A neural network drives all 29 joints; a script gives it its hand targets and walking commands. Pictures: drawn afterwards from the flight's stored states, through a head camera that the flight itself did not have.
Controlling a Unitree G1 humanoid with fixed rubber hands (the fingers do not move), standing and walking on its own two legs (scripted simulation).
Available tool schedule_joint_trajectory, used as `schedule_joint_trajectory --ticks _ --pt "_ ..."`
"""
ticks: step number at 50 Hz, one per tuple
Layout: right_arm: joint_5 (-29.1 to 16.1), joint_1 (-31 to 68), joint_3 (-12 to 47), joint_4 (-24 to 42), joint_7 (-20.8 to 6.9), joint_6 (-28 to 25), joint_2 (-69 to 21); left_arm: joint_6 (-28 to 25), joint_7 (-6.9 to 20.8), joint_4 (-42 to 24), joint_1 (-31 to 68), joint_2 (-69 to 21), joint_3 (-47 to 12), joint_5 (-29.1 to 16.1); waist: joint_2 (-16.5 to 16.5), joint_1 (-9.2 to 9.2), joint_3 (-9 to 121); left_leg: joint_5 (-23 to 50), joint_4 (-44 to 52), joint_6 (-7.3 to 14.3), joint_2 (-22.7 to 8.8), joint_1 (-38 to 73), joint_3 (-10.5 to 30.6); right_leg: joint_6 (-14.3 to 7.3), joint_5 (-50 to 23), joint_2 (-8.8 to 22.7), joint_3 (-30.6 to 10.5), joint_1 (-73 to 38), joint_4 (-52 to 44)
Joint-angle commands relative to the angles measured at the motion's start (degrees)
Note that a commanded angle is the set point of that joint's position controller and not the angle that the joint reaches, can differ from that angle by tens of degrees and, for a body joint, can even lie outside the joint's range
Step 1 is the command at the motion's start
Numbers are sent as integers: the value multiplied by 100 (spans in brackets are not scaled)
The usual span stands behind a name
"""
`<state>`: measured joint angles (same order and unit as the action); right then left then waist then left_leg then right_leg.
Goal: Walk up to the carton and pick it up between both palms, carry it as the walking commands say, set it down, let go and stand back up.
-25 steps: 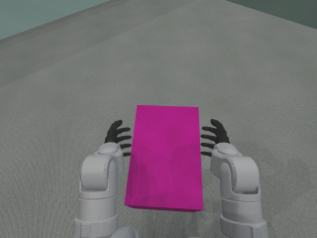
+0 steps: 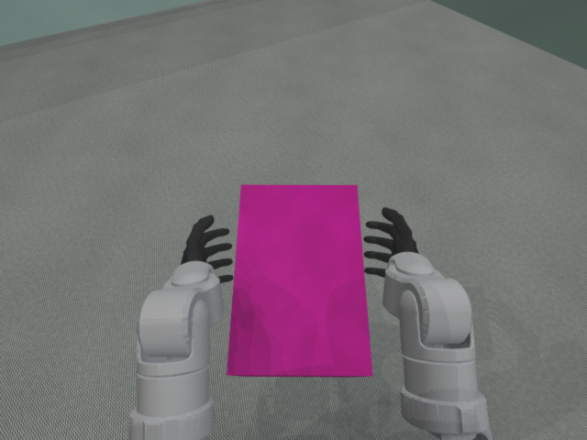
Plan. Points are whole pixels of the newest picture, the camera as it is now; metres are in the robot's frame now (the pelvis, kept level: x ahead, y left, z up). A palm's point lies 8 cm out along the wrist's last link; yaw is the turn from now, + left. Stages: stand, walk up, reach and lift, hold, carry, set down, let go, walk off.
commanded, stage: carry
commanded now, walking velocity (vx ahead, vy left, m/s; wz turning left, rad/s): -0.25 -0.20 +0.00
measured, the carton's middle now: (298, 283) +0.33 +0.03 -0.01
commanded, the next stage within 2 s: none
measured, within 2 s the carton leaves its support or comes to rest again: neither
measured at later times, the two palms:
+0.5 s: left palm (279, 436) +0.12 +0.04 +0.09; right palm (559, 417) +0.15 -0.22 +0.11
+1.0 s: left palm out of the picture +0.02 -0.19 +0.09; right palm out of the picture -0.01 -0.44 +0.09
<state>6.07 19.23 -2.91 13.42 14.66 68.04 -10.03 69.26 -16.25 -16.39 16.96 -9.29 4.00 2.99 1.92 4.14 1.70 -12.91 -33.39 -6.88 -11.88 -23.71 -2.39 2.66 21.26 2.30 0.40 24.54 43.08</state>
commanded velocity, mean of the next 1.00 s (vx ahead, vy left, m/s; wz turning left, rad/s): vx -0.23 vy -0.18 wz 0.00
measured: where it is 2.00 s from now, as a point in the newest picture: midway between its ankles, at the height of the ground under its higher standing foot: outside the picture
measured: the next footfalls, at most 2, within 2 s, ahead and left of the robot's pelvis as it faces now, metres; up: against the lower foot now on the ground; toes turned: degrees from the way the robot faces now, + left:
right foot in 0.04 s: +0.03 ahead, -0.17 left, +0.00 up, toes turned -5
left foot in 0.36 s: -0.12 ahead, -0.01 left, +0.00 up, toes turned +8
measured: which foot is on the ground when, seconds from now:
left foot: down 0.00-0.04, up 0.06-0.34, down 0.36-0.76, up 0.78-1.00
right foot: up 0.00-0.02, down 0.04-0.38, up 0.40-0.74, down 0.76-1.00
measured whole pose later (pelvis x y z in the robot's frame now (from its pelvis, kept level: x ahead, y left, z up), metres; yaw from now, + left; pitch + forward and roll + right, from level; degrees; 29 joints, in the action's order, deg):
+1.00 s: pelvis -0.29 -0.28 +0.00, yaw -1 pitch +4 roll +1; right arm 2.3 17.5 -3.6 17.4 16.7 66.6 -9.4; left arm 65.7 -13.4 -14.2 18.2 -9.7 4.7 4.9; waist 0.6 -4.9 -1.5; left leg -27.3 -68.2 -3.8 -2.7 -31.5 -4.9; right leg -4.0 8.8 -0.1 4.7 25.0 30.0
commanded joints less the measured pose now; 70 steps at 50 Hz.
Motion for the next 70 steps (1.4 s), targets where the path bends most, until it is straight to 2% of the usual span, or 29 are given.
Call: schedule_joint_trajectory --ticks 1,2,3,6,9,13,15,16,18,20,23,24,31,34,36,37,38,40,45,51,55,56,58,59,60,63,67,69,70 --pt "-1479 1099 2688 553 -1049 -151 -5660 -233 1424 -242 1843 -5747 -2931 -1762 -1740 -473 2110 -2188 -2055 175 526 -1002 -527 -491 -5619 1394 -1354 -2323 -1844" --pt "-1550 1136 2775 521 -1078 -152 -5694 -237 1429 -102 1607 -5786 -2844 -1718 -2241 -472 2241 -2902 -3266 258 584 -1186 -284 -900 -7058 1802 -1330 -2214 -1360" --pt "-1767 1652 3067 827 -1141 -192 -5901 -335 1494 -222 1691 -5993 -2846 -1688 -2178 -349 2384 -2559 -3774 308 678 -1169 -71 -1260 -6927 1587 -898 -2172 -1399" --pt "-2285 2254 3518 1136 -1281 -284 -6278 -524 1455 -383 1790 -6112 -2516 -1541 -1919 -376 2217 -1672 -3908 416 708 -926 -167 -1146 -5253 966 -60 -1840 -1253" --pt "-2498 1963 3574 1087 -1350 -364 -6371 -671 1372 -905 1908 -6050 -2601 -1424 -717 -349 2495 -1356 -3257 405 809 -872 -170 -998 -3485 783 106 -2180 -1391" --pt "-2395 1425 3346 796 -1400 -223 -5852 -545 1159 -575 1223 -5711 -2633 -1104 -681 -302 2472 -1700 -1504 551 945 24 -312 -1392 -2838 1251 -862 -1724 -1869" --pt "-2340 1323 3277 744 -1418 -209 -5771 -508 1126 -503 1086 -5596 -2723 -1120 -621 -372 2590 -1180 136 682 980 718 -347 -1197 -2715 1119 -788 -1742 -1904" --pt "-2248 1074 3236 635 -1423 -177 -5729 -487 1126 -543 1049 -5477 -2748 -1153 -221 -478 2530 -335 1100 731 620 1426 25 -959 -2524 965 -551 -1252 -1537" --pt "-2023 1237 2913 526 -1447 -113 -5512 -350 1134 -427 1334 -5441 -2869 -1157 1950 -462 1862 2393 1483 1606 -1872 2357 2744 -109 572 -300 128 1528 760" --pt "-1810 916 2586 125 -1458 -98 -5637 -323 1191 -557 1918 -5559 -3005 -1294 992 -492 1216 2558 1399 2017 -2131 1303 1946 -210 612 -118 -895 1617 2791" --pt "-1745 1336 2642 537 -1394 -144 -5691 -324 1326 -549 2295 -5860 -3268 -1679 -51 -422 1030 2179 1058 1297 -687 1069 271 -2 -240 -285 -419 1417 3077" --pt "-1725 1227 2554 535 -1354 -176 -5684 -313 1352 -702 2406 -5928 -3362 -1803 499 -408 917 2067 1061 1198 -533 1002 85 87 -270 -267 -206 1396 2840" --pt "-1428 732 2281 634 -1046 -258 -5402 -203 1364 -544 1974 -5810 -3439 -1997 1422 -485 1855 2464 903 1288 -855 1633 511 121 374 -14 127 607 904" --pt "-1428 805 2458 632 -1052 -200 -5371 -179 1342 -224 1554 -5694 -3108 -1776 1569 -394 2081 2750 421 946 -716 1452 260 -40 -46 -193 394 -362 -1035" --pt "-1558 1138 2672 656 -1102 -216 -5487 -240 1359 -247 1709 -5776 -2983 -1678 243 -318 2022 1213 -586 535 -58 582 -215 -124 -1325 56 33 -1227 -2395" --pt "-1546 1194 2783 651 -1089 -179 -5489 -231 1358 -103 1661 -5726 -2822 -1586 -1249 -405 1926 -1644 -1479 268 386 -755 -468 -347 -3821 1074 -1080 -1974 -2368" --pt "-1595 1294 2890 703 -1127 -178 -5610 -272 1399 -199 1752 -5734 -2737 -1598 -2319 -466 1980 -2763 -3056 227 624 -1270 -436 -719 -5703 1838 -1456 -1923 -1795" --pt "-2023 2159 3378 1146 -1214 -234 -5949 -391 1470 -69 1432 -5981 -2544 -1450 -2164 -329 2209 -2485 -4393 309 643 -1234 1 -1329 -5484 1466 -679 -1798 -1630" --pt "-2547 2283 3639 1235 -1336 -357 -6298 -668 1324 -632 1761 -6103 -2403 -1331 -959 -335 2279 -1263 -3932 286 787 -1195 -157 -1046 -3766 839 90 -2252 -1521" --pt "-2232 1268 3255 635 -1340 -212 -5713 -548 1186 -565 1208 -5487 -2631 -1152 -731 -265 2499 -1895 -1741 514 970 -353 -60 -1283 -1777 1521 -1630 -2250 -2454" --pt "-1829 792 2872 453 -1285 -138 -5468 -368 1234 -463 1268 -5472 -2856 -1270 -633 -410 2219 -1079 1206 727 1253 1563 -643 -445 -1288 1083 -954 -1322 -2938" --pt "-1736 800 2767 356 -1277 -120 -5425 -322 1241 -291 1272 -5498 -2897 -1284 -317 -429 2262 -639 1751 748 991 2466 -543 -59 -974 775 -634 -857 -2844" --pt "-1597 788 2529 313 -1302 -125 -5487 -286 1328 -662 1841 -5525 -3120 -1498 1086 -519 1816 -1861 2391 1331 -574 2373 1241 814 -713 -94 114 282 -1386" --pt "-1574 929 2502 303 -1292 -133 -5643 -264 1375 -727 1984 -5610 -3132 -1595 1427 -443 1507 -2254 2325 1621 -1288 888 1684 458 253 -56 162 -146 163" --pt "-1522 1239 2436 485 -1246 -192 -5743 -269 1418 -958 2584 -5876 -3368 -1820 1004 -481 962 -1871 2244 1579 -1219 -239 1049 51 -170 257 -256 -529 888" --pt "-1694 1507 2542 622 -1238 -33 -5486 -170 1357 -406 2200 -5794 -3151 -1734 330 -421 559 -926 1649 1199 -493 448 -111 -124 -267 -100 67 574 1052" --pt "-1652 1338 2570 496 -1076 -1 -5474 -77 1300 -292 2020 -5635 -2999 -1739 686 -387 1152 630 803 1205 -255 795 -47 -75 -465 -151 462 -177 -802" --pt "-1540 983 2500 260 -1005 9 -5537 -57 1336 -173 1759 -5576 -2907 -1731 108 -367 1816 420 143 1058 -86 820 -136 -82 -750 -28 157 -1076 -1774" --pt "-1399 771 2350 67 -973 -4 -5444 -54 1359 -55 1775 -5544 -2895 -1753 -221 -431 1987 221 -223 831 80 511 -203 -127 -2122 364 -249 -1454 -1668"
